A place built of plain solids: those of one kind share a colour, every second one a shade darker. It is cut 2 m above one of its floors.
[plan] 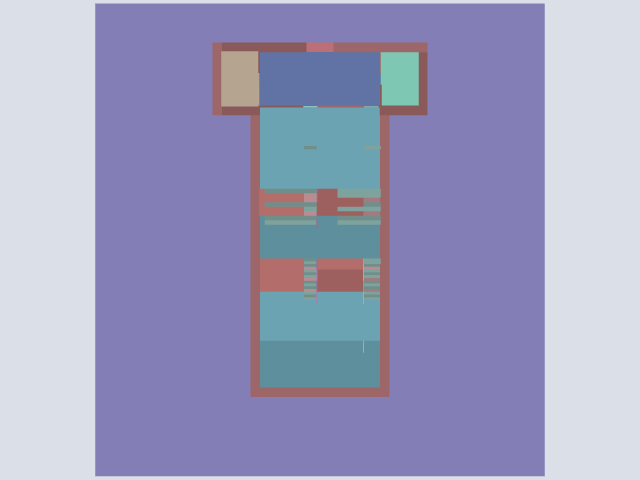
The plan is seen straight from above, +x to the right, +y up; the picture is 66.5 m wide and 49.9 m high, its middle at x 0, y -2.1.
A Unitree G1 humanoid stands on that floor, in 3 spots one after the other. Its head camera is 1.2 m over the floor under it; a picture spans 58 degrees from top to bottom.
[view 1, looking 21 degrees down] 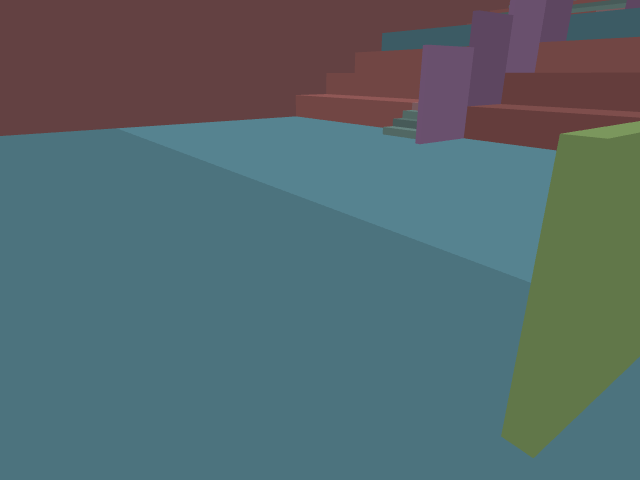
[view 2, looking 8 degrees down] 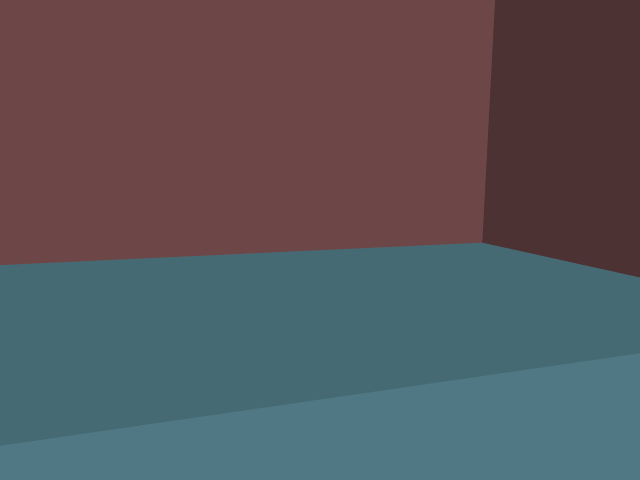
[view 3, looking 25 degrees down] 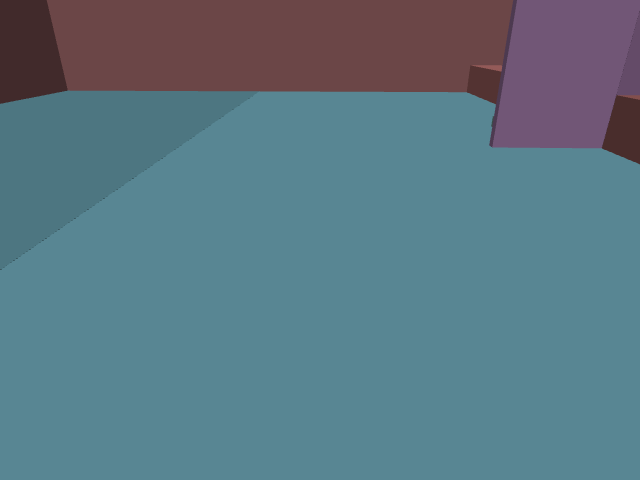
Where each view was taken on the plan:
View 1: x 5.03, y -15.05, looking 143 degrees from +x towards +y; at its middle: floor_gang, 3.35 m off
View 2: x -1.00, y -10.43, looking -106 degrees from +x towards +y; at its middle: wall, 7.35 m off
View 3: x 5.03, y -10.68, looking -178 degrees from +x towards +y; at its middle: floor_gang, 2.84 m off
